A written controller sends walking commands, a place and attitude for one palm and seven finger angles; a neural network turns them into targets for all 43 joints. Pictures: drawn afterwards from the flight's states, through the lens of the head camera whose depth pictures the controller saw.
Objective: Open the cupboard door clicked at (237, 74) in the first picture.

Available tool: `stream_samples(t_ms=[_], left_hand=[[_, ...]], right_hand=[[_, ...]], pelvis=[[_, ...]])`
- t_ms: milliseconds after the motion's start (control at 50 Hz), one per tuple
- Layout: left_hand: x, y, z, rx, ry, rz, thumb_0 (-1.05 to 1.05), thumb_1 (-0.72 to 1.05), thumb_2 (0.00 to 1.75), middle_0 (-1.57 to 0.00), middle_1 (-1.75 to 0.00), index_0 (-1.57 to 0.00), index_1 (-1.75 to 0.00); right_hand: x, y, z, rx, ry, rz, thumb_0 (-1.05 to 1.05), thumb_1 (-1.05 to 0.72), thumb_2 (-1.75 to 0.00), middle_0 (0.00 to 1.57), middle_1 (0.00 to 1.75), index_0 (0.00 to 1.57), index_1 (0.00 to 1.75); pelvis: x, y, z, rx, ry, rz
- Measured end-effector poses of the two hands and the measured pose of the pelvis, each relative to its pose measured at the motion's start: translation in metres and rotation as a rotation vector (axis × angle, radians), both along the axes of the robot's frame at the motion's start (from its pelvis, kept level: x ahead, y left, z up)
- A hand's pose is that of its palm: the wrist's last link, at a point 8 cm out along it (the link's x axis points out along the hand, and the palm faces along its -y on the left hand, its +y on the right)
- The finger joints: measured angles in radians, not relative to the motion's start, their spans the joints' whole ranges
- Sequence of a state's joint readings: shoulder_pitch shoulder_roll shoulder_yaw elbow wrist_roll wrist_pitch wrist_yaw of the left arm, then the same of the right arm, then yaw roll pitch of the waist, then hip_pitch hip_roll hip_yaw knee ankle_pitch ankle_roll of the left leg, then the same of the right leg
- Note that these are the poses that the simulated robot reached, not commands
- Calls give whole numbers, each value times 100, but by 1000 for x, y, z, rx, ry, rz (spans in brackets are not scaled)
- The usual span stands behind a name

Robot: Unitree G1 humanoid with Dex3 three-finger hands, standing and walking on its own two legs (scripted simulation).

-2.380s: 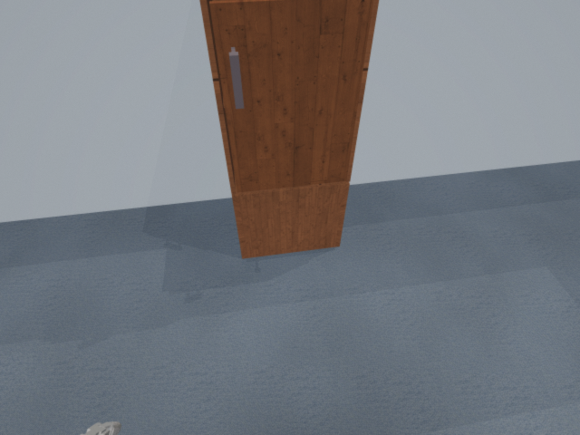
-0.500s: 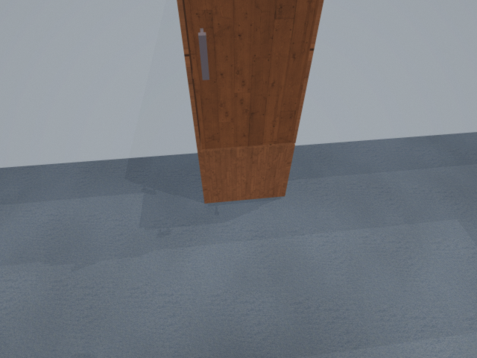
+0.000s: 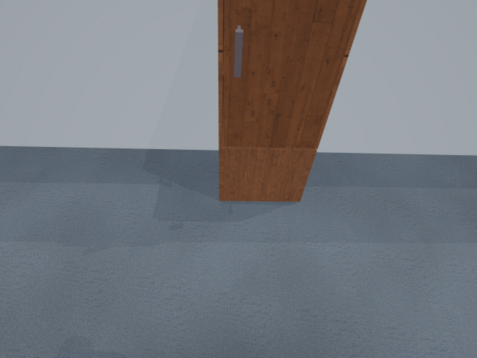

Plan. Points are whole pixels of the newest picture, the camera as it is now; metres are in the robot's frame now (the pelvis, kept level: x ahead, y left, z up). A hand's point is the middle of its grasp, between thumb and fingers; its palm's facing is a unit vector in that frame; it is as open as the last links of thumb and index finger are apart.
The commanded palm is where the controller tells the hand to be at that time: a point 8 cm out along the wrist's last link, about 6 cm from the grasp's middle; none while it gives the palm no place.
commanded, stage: take the last steps up to it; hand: left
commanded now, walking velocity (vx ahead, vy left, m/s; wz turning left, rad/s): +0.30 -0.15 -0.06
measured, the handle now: (238, 51) +0.96 +0.07 +0.07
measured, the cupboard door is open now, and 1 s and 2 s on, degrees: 0 0 0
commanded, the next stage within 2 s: come to a stop and stand still in 1.06 s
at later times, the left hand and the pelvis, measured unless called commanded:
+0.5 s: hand out of the picture +0.11 +0.08 -0.16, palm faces +0.07 -0.98 -0.19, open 7.3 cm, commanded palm none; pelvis +0.12 -0.09 +0.01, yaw +1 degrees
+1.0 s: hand (214, 298) +0.28 +0.07 -0.17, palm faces +0.07 -0.99 -0.12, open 7.4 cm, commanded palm none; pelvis +0.32 -0.09 +0.01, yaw -1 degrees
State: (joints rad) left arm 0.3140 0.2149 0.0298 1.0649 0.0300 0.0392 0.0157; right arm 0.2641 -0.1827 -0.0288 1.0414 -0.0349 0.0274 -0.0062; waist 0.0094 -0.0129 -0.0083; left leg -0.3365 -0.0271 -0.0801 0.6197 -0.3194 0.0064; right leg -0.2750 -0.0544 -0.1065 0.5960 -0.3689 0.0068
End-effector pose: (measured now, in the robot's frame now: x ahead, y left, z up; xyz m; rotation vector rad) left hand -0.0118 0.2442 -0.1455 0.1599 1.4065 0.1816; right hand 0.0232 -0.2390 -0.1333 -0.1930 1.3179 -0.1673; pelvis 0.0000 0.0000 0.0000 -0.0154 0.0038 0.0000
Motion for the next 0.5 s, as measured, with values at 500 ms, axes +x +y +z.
stream_samples(t_ms=[500], left_hand=[[112,-117,17,-30,-65,26,0,92,90,-20,-29,-20,-30]], right_hand=[[83,-88,-5,47,63,-62,1,-91,-90,20,30,20,30]], pelvis=[[119,-91,10,19,-9,16]])
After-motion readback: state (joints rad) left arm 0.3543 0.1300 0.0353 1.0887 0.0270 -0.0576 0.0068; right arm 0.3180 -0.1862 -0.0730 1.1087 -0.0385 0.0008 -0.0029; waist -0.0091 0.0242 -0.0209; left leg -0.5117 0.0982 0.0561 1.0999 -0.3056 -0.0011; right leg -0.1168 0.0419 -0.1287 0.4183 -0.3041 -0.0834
